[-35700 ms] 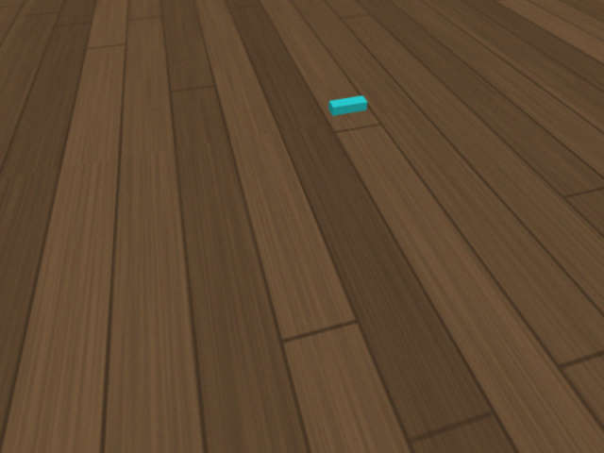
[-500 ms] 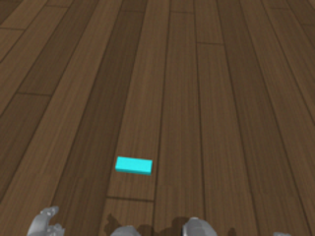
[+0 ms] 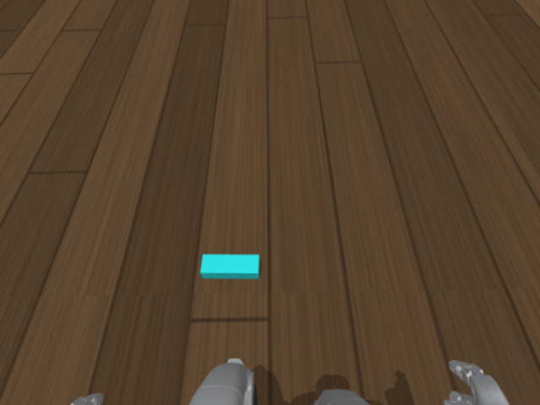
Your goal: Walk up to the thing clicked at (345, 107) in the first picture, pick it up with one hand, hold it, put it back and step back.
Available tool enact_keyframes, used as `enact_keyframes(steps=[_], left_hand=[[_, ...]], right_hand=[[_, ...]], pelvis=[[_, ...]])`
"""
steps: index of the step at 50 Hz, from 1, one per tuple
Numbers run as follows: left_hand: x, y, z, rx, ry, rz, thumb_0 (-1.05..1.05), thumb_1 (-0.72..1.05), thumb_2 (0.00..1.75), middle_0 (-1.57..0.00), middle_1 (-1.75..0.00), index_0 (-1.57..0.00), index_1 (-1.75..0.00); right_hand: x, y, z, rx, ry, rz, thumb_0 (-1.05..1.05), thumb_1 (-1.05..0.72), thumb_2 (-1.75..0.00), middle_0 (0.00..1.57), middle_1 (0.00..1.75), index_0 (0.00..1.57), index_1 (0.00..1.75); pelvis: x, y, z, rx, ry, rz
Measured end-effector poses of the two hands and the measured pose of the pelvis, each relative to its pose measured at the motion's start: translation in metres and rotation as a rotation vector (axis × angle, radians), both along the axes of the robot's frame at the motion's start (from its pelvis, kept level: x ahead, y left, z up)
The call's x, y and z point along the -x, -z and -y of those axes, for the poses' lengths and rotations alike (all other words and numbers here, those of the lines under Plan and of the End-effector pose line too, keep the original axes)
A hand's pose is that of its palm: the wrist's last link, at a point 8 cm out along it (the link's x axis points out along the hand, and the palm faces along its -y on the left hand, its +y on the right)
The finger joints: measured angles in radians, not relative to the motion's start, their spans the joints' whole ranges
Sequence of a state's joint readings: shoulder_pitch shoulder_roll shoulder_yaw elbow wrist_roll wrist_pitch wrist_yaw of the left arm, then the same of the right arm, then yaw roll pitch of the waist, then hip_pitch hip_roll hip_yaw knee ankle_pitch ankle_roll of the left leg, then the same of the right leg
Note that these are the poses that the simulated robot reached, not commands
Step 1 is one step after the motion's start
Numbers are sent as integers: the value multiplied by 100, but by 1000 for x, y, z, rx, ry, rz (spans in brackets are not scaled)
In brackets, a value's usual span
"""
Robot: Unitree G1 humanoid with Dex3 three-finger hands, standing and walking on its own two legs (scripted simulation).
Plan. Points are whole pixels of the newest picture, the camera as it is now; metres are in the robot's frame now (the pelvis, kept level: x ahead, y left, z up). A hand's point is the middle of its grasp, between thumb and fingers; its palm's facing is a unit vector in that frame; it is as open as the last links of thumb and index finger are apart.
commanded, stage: step back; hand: left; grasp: from above
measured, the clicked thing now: (230, 266) +0.62 +0.19 -0.72
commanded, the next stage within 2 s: none
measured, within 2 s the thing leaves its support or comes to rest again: neither
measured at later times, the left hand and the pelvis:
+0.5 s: hand out of the picture -0.03 +0.29 -0.14, palm faces +0.05 -0.93 -0.36, open 7.4 cm; pelvis -0.14 +0.01 +0.01, yaw +2 degrees
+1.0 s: hand out of the picture -0.21 +0.26 -0.13, palm faces +0.06 -0.90 -0.43, open 7.4 cm; pelvis -0.30 -0.02 +0.00, yaw +4 degrees
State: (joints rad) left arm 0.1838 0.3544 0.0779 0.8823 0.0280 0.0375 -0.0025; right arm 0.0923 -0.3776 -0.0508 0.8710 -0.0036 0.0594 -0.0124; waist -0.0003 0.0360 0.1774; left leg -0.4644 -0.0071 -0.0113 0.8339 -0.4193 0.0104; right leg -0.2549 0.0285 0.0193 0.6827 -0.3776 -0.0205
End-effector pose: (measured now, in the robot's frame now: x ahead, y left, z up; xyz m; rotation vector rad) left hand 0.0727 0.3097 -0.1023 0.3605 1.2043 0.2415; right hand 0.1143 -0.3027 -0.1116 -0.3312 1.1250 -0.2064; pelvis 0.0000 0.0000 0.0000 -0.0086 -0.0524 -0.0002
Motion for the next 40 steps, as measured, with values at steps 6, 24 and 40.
enact_keyframes(steps=[6, 24, 40], left_hand=[[28, -17, 2, -12, -24, 27, 1, 91, 90, -21, -30, -20, -30], [109, 3, -21, 37, -39, 90, 1, 91, 90, -20, -30, -20, -30], [263, -6, 23, -8, -24, -14, 1, 91, 90, -20, -30, -20, -30]], right_hand=[[40, -10, 9, 17, -12, -48, 1, -91, -90, 21, 30, 21, 30], [135, -36, -17, 81, -75, -28, 1, -91, -90, 21, 30, 21, 30], [239, -11, 38, 40, -14, 22, 1, -91, -90, 21, 30, 21, 30]], pelvis=[[26, -12, 0, -28, -15, -19], [129, -12, -14, 20, -43, -15], [242, -2, 26, -20, 11, -2]])
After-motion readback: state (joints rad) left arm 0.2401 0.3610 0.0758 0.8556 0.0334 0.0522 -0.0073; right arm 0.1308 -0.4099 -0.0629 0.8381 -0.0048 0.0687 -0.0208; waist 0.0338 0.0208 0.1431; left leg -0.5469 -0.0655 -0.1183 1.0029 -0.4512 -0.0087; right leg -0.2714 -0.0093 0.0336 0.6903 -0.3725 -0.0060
